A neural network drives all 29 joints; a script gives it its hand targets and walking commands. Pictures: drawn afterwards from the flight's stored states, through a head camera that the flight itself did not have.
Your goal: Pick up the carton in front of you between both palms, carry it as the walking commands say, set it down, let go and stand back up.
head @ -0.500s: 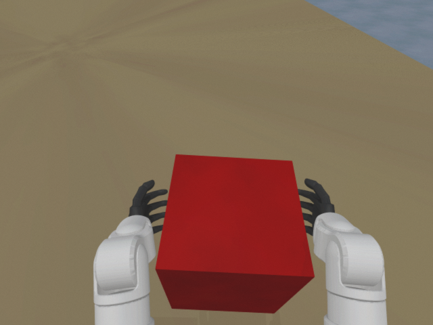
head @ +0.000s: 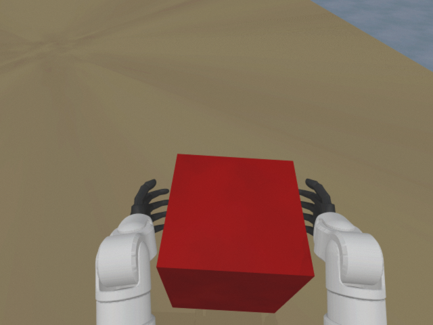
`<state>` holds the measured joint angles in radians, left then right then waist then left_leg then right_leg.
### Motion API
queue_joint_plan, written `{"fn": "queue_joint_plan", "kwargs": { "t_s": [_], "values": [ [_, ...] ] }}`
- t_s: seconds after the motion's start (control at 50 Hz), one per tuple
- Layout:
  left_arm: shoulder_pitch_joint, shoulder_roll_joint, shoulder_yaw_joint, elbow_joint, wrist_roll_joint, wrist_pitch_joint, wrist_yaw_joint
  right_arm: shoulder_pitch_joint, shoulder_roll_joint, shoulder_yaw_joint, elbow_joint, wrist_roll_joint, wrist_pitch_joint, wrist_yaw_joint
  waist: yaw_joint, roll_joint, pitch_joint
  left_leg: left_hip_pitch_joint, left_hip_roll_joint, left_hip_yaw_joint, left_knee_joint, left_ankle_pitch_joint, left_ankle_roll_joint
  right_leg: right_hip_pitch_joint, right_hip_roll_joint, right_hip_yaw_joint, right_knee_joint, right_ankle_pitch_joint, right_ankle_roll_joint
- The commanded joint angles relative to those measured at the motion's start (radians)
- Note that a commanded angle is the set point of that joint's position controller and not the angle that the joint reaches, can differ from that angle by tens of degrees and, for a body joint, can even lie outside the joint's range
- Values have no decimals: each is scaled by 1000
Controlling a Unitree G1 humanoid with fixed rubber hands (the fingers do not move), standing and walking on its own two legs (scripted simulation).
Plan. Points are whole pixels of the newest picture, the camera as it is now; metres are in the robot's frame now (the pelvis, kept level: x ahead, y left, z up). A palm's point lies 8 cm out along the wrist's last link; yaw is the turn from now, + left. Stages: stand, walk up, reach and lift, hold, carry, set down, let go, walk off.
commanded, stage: carry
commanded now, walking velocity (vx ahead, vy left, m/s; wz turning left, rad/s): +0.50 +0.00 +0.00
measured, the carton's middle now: (229, 238) +0.28 +0.01 +0.02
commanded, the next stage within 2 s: none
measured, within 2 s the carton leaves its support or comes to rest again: neither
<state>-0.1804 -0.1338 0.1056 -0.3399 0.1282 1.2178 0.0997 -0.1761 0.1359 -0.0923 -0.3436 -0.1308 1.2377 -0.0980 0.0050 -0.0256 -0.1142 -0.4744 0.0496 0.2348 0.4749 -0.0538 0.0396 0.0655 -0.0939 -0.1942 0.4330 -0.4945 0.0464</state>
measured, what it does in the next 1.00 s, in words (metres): walks ahead: right foot, then left foot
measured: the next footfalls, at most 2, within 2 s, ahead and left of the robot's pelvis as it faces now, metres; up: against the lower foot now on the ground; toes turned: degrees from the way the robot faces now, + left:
right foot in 0.48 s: +0.51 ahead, -0.11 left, +0.00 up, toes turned -10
left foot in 1.00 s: +0.86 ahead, +0.10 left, +0.00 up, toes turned +11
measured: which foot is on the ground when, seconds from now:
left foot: down 0.00-0.52, up 0.54-0.98, down 1.00-1.00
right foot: down 0.00-0.02, up 0.04-0.46, down 0.48-1.00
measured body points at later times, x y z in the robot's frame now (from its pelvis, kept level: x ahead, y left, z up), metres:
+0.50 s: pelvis +0.34 -0.02 +0.00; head +0.32 -0.02 +0.45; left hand +0.61 +0.14 +0.10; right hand +0.62 -0.16 +0.09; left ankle +0.13 +0.09 -0.71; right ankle +0.47 -0.10 -0.72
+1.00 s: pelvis +0.68 +0.00 +0.00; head +0.67 +0.00 +0.45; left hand +0.96 +0.15 +0.10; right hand +0.96 -0.15 +0.10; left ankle +0.82 +0.09 -0.72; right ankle +0.47 -0.10 -0.72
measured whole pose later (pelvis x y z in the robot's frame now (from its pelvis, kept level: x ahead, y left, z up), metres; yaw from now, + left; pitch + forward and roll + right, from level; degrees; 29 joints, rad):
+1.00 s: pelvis +0.68 +0.00 +0.00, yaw +0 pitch +3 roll +1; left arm -0.18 -0.14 0.10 -0.37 0.12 1.21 0.10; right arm -0.18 0.14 -0.09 -0.38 -0.12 1.24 -0.11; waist 0.00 -0.01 -0.09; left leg -0.48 0.04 0.23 0.45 -0.04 0.04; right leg 0.12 -0.06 -0.19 0.35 -0.47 0.03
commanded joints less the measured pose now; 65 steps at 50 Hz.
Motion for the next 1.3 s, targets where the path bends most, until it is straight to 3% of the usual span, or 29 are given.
{"fn": "queue_joint_plan", "kwargs": {
  "t_s": [0.0, 0.02, 0.04, 0.08, 0.12, 0.26, 0.38, 0.42, 0.46, 0.48, 0.5, 0.52, 0.56, 0.58, 0.62, 0.74, 0.82, 0.9, 0.94, 0.96, 0.98, 1.0, 1.02, 1.04, 1.08, 1.12, 1.16, 1.22, 1.28],
  "values": [
    [-455, -892, -713, -40, -436, 30, -280, -425, 874, 664, 26, 406, -11, 275, -34, 329, -328, 759, 361, -661, -202, -302, 162, -573, 76, -3, 686, 273, 1],
    [-473, -897, -718, -32, -433, 23, -282, -419, 914, 674, 28, 422, -17, 279, -27, 310, -296, 757, 385, -747, -267, -134, 185, -720, 89, 119, 822, 25, -20],
    [-483, -935, -724, -20, -438, 12, -284, -455, 944, 680, 3, 435, -26, 282, -25, 242, -296, 724, 357, -622, -230, -4, 167, -741, 33, 177, 883, 38, -48],
    [-494, -996, -733, -26, -446, -13, -284, -490, 997, 693, -28, 449, -43, 284, -19, 74, -278, 598, 309, -440, -212, 109, 109, -713, -35, 199, 789, 153, -70],
    [-474, -1025, -740, -33, -445, -31, -275, -497, 1012, 703, -53, 464, -56, 286, -13, 118, -286, 547, 272, -333, -254, 50, 71, -664, -38, 171, 688, 227, -64],
    [-410, -986, -748, -81, -417, -44, -245, -430, 939, 703, -98, 463, -56, 295, -19, 161, -184, 593, 212, -170, -310, 121, 90, -751, -20, 70, 324, 377, -19],
    [-406, -903, -728, -68, -428, 5, -256, -400, 861, 675, -72, 423, -19, 275, -22, 180, -71, 600, 193, -85, -290, 257, 58, -645, 24, -7, 77, 491, -59],
    [-413, -887, -716, -52, -432, 18, -262, -417, 852, 674, -63, 417, -8, 272, -14, 192, -86, 607, 191, -56, -201, 400, 35, -525, 50, -31, 42, 475, -78],
    [-406, -883, -698, -21, -431, 24, -268, -438, 845, 678, -60, 419, 1, 271, 13, 134, -178, 498, 132, 21, 98, 447, -12, -198, 114, -95, -1, 382, -79],
    [-401, -880, -689, -11, -427, 26, -271, -456, 837, 679, -58, 421, 5, 272, 36, 24, -241, 337, 107, 10, 341, 225, -34, -15, -37, 106, -30, 261, -85],
    [-410, -877, -674, 24, -413, 16, -276, -492, 858, 696, -89, 430, 13, 272, 28, -270, -328, -5, -23, -47, 643, -99, -82, 219, -300, 604, -132, 147, -245],
    [-399, -921, -684, 34, -428, 13, -279, -502, 855, 694, -68, 426, 9, 275, 27, -268, -296, -147, -57, -166, 792, -405, -67, 212, -329, 715, -224, 337, -275],
    [-429, -983, -696, 12, -441, -3, -285, -511, 936, 711, -48, 436, -15, 278, 19, -87, -295, -179, 42, -240, 840, -344, -21, 146, -287, 484, -153, 581, -232],
    [-448, -1010, -703, -3, -445, -13, -286, -510, 966, 719, -46, 438, -27, 278, 14, -24, -276, -163, 76, -246, 765, -285, -19, 76, -260, 398, -158, 615, -200],
    [-462, -1031, -710, -27, -457, -27, -291, -498, 1004, 727, -46, 438, -47, 273, 8, -65, -279, -110, 80, -215, 658, -208, -26, 17, -222, 290, -198, 546, -157],
    [-404, -985, -714, -63, -461, -40, -303, -441, 996, 744, -78, 415, -72, 247, 12, -107, -197, -209, 71, -125, 373, -79, -70, 50, -177, 157, -264, 552, -182],
    [-385, -922, -700, -83, -446, -22, -291, -437, 937, 740, -109, 425, -49, 243, 15, -101, -122, -191, 42, -72, 160, 4, -64, 70, -149, 94, -261, 647, -174],
    [-370, -878, -681, -55, -423, 4, -279, -435, 883, 721, -94, 433, -13, 252, 16, -127, -61, -94, 13, -26, 13, 78, -21, 84, -143, 45, -233, 781, -146],
    [-382, -869, -680, -47, -420, 14, -277, -441, 871, 708, -78, 433, -2, 257, 7, -144, -106, 77, -29, 10, -12, 43, -4, 79, -136, 1, -98, 980, -116],
    [-397, -865, -684, -50, -422, 19, -277, -431, 872, 698, -61, 429, 0, 259, -12, -113, -159, 248, -75, 59, -59, 12, -6, 30, -99, -52, 64, 998, -88],
    [-415, -858, -688, -51, -424, 22, -278, -430, 870, 687, -51, 426, 0, 263, -35, -48, -222, 468, -24, -3, -47, -68, -8, -119, -73, -51, 260, 830, -69],
    [-452, -873, -706, -68, -435, 31, -277, -437, 857, 670, -26, 412, -4, 269, -37, 181, -342, 730, 269, -456, -86, -219, 121, -409, 6, -14, 583, 557, -20],
    [-451, -876, -710, -63, -433, 31, -280, -412, 895, 672, 10, 420, -10, 272, -30, 337, -347, 794, 384, -770, -255, -145, 201, -638, 128, 70, 785, 43, -14],
    [-468, -912, -717, -37, -436, 21, -281, -438, 918, 675, -14, 433, -16, 276, -25, 262, -317, 765, 375, -661, -239, -21, 194, -701, 65, 177, 899, 31, -44],
    [-489, -977, -729, -38, -444, -2, -283, -474, 980, 687, -29, 442, -34, 279, -22, 99, -280, 622, 318, -453, -199, 227, 135, -690, -14, 198, 826, 126, -74],
    [-482, -1015, -735, -40, -446, -20, -277, -494, 1007, 695, -52, 458, -47, 283, -11, 101, -278, 545, 275, -305, -222, 300, 83, -620, -30, 175, 687, 195, -65],
    [-435, -1028, -739, -36, -433, -36, -266, -471, 1004, 696, -68, 465, -55, 288, -8, 135, -276, 529, 247, -214, -217, 412, 74, -594, -3, 133, 563, 206, -47],
    [-395, -1020, -747, -52, -417, -50, -248, -434, 978, 693, -85, 461, -58, 296, -8, 174, -265, 553, 212, -116, -193, 571, 78, -591, 33, 77, 373, 261, -24],
    [-413, -989, -755, -101, -425, -42, -240, -418, 942, 686, -112, 453, -53, 294, -12, 202, -237, 548, 191, -62, -178, 627, 65, -547, 59, 40, 213, 376, -24]
  ]
}}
